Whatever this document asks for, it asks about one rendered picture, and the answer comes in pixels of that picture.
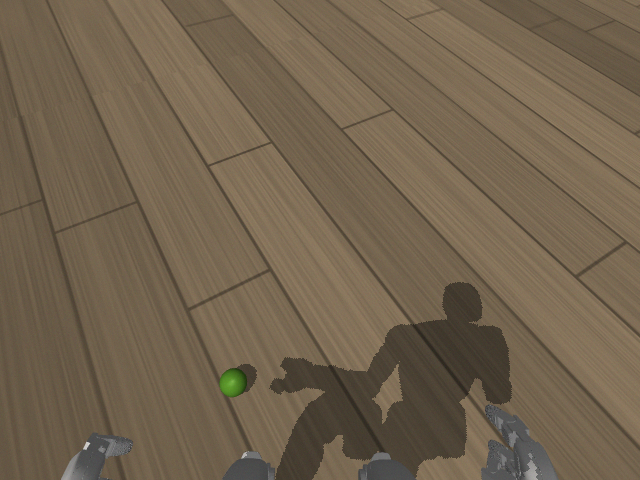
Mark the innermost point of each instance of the right robot hand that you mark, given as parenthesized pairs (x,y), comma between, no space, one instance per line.
(527,461)

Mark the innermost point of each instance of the left robot hand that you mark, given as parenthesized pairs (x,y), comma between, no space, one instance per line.
(89,462)

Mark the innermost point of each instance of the ball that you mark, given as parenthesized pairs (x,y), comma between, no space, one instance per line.
(233,382)

